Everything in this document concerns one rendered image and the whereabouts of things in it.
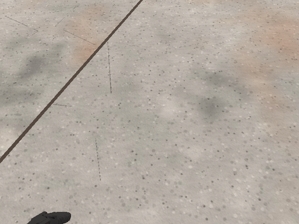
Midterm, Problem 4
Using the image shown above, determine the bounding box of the robot left hand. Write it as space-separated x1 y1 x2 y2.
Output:
27 211 71 224

